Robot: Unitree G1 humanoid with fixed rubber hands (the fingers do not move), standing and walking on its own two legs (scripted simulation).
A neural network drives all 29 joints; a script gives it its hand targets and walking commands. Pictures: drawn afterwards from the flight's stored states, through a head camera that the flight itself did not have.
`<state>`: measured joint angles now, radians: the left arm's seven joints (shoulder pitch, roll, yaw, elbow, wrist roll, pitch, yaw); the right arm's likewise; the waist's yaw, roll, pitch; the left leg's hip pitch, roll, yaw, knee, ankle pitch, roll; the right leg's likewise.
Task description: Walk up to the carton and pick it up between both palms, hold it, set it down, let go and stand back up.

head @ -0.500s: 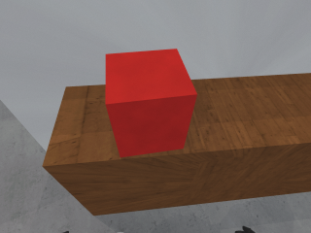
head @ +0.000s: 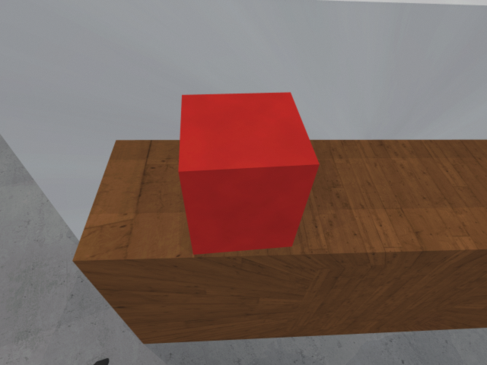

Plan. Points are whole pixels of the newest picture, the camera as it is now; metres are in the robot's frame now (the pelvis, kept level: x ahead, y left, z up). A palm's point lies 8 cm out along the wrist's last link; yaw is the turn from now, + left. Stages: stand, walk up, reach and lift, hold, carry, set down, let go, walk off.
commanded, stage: walk up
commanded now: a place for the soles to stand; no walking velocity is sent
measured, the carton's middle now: (240, 175) +0.47 +0.00 +0.04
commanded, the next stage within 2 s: reach and lift in 1.68 s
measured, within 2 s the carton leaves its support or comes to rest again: neither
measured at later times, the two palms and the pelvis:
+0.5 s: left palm out of the picture +0.07 +0.27 -0.12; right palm out of the picture +0.13 -0.24 -0.10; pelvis +0.04 +0.01 +0.00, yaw +4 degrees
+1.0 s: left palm out of the picture +0.07 +0.26 -0.13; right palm (383, 361) +0.18 -0.25 -0.12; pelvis +0.04 -0.01 -0.02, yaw +8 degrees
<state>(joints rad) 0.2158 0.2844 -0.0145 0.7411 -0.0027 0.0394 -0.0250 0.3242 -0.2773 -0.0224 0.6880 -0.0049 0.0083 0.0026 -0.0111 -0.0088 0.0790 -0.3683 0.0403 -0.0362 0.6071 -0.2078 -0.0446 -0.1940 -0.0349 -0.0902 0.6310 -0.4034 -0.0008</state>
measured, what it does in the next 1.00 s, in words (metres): stands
